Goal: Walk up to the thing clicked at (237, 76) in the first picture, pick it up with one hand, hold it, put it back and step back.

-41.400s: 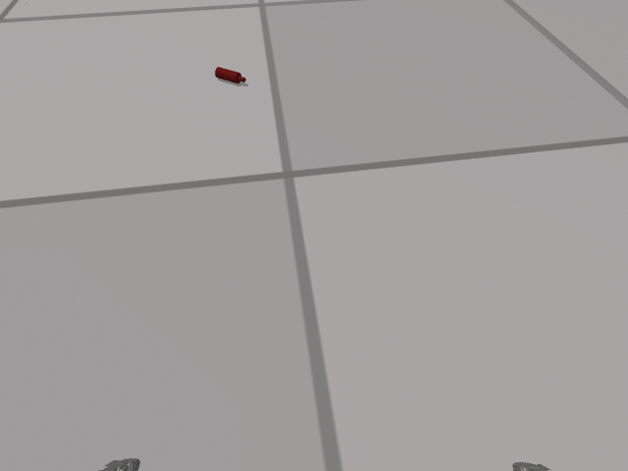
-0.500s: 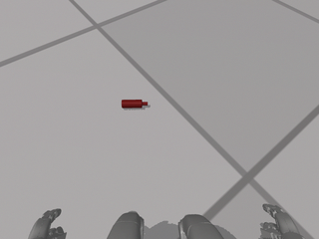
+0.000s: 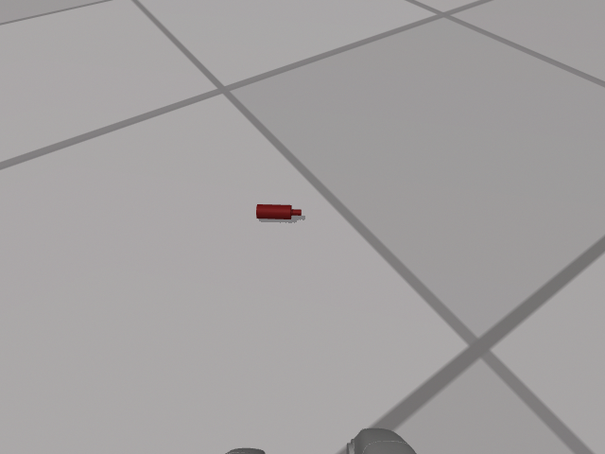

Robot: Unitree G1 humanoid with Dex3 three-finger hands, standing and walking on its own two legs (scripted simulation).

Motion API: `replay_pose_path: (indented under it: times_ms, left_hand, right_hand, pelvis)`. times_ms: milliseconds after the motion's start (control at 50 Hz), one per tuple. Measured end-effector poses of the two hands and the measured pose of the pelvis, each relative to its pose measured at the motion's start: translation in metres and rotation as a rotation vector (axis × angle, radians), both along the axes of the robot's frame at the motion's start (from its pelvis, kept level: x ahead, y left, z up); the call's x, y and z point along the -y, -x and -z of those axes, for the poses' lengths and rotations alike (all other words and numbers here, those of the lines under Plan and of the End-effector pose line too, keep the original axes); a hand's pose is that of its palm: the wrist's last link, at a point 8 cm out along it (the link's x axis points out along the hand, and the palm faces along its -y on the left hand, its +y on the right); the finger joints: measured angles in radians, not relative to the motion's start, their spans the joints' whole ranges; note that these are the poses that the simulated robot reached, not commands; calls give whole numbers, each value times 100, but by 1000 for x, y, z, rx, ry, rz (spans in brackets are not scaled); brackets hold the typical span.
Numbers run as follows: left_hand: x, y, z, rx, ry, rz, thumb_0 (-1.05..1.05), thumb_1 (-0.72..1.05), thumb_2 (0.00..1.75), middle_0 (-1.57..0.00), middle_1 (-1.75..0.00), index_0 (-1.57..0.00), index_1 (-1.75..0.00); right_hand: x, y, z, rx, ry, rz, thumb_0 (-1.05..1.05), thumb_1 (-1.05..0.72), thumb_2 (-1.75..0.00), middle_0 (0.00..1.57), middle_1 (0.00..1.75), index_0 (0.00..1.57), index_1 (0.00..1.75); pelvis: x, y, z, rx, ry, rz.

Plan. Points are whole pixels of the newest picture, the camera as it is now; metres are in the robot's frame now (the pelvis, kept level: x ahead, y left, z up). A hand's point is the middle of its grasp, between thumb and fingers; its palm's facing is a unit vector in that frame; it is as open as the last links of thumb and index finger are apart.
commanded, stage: step back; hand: left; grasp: from above
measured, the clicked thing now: (279, 212) +1.11 +0.15 -0.73
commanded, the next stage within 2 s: stand in 0.74 s
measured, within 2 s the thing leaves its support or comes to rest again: neither
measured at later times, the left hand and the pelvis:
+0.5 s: hand out of the picture +0.08 +0.30 -0.15, palm faces +0.00 -0.92 -0.38, open 7.4 cm; pelvis +0.03 +0.02 +0.00, yaw -1 degrees
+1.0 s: hand (142, 402) +0.19 +0.27 -0.13, palm faces -0.05 -0.94 -0.34, open 7.3 cm; pelvis +0.06 +0.03 +0.01, yaw -2 degrees
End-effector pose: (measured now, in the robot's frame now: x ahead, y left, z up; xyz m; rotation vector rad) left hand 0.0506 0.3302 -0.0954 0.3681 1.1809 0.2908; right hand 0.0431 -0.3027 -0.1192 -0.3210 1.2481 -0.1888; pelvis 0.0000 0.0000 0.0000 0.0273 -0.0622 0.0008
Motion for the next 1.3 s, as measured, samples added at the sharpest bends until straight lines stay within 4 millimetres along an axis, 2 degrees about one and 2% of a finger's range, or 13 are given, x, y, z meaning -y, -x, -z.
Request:
replay_pose_path:
  times_ms: [80, 200, 260, 340, 420, 520, 640, 720, 820, 920, 1000, 1080, 1300]
  left_hand:
    - [9, 11, 6, -18, 16, 4, 1, 91, 89, -20, -30, -21, -30]
    - [28, 24, 7, -8, 44, -12, 1, 91, 89, -20, -30, -21, -30]
    - [27, 25, 5, -8, 52, -20, 1, 90, 89, -21, -30, -21, -30]
    - [13, 19, 9, -19, 54, -27, 1, 90, 89, -21, -30, -21, -30]
    - [-5, 2, 17, -31, 53, -15, 1, 90, 89, -21, -30, -21, -30]
    - [-12, -30, 17, -41, 46, 20, 1, 91, 89, -20, -30, -21, -30]
    - [-4, -69, 12, 6, 36, 61, 1, 91, 89, -20, -30, -21, -30]
    - [-3, -95, 10, 31, 39, 79, 0, 91, 89, -20, -30, -21, -30]
    - [0, -124, 6, 71, 61, 87, 0, 91, 89, -20, -30, -21, -30]
    - [7, -137, 4, 76, 85, 103, 0, 91, 89, -20, -30, -21, -30]
    - [12, -136, 3, 70, 98, 111, 0, 91, 89, -20, -30, -21, -30]
    - [15, -127, 2, 56, 107, 106, 0, 91, 89, -20, -30, -21, -30]
    - [12, -75, 2, -24, 99, 59, 0, 91, 89, -20, -30, -21, -30]
  right_hand:
    - [3, 0, 2, 26, -12, 7, 1, -90, -90, 21, 30, 20, 30]
    - [9, -15, -1, 42, -5, -7, 1, -90, -90, 21, 30, 20, 30]
    - [9, -22, -5, 41, 6, -26, 1, -90, -90, 21, 30, 20, 30]
    - [5, -28, -9, 29, 28, -34, 1, -90, -90, 21, 30, 20, 30]
    - [-5, -30, -8, 24, 52, -17, 1, -90, -90, 20, 30, 20, 30]
    - [-18, -39, -9, 33, 32, 9, 1, -90, -90, 21, 30, 20, 30]
    - [-25, -64, 0, 39, -3, 39, 1, -90, -90, 21, 30, 20, 30]
    - [-32, -82, 3, 71, -10, 38, 1, -90, -90, 21, 30, 20, 30]
    - [-38, -95, -3, 76, -14, 26, 1, -90, -90, 21, 30, 20, 30]
    - [-38, -101, -14, 83, -2, 24, 1, -90, -90, 21, 30, 20, 30]
    - [-34, -101, -21, 93, 9, 33, 1, -90, -90, 21, 30, 20, 30]
    - [-31, -97, -25, 96, 12, 35, 1, -90, -90, 21, 30, 20, 30]
    - [-29, -71, -22, 51, -8, 32, 1, -90, -90, 21, 30, 20, 30]
  pelvis:
    - [7, 4, 2, 8, 12, 20]
    - [8, 5, -1, 6, 31, 9]
    - [3, 3, -4, -3, 28, 3]
    - [-8, -4, -2, -15, 30, -14]
    - [-21, -14, 3, -20, 16, -6]
    - [-22, -29, 0, -28, 15, 14]
    - [-21, -46, 0, -26, 40, 28]
    - [-27, -56, 2, -35, 26, 30]
    - [-31, -62, -4, -31, 22, 31]
    - [-31, -60, -11, -26, 23, 32]
    - [-31, -57, -15, -18, 25, 31]
    - [-29, -52, -18, -10, 25, 30]
    - [-24, -39, -21, -9, 24, 24]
